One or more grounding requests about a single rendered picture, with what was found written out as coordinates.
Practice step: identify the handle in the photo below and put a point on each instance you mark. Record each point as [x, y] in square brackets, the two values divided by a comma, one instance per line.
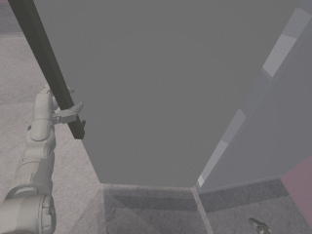
[32, 27]

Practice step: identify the left robot upper arm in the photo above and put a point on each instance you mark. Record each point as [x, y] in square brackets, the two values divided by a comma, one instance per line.
[32, 214]

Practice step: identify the fridge door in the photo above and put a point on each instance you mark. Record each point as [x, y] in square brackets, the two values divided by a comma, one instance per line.
[160, 80]

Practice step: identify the right robot hand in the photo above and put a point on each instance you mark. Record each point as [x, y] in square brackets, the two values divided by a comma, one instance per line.
[260, 228]

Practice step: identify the left robot forearm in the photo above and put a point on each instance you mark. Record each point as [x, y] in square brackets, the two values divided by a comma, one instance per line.
[36, 164]

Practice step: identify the left robot hand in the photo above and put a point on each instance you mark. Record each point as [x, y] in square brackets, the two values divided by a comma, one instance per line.
[45, 104]

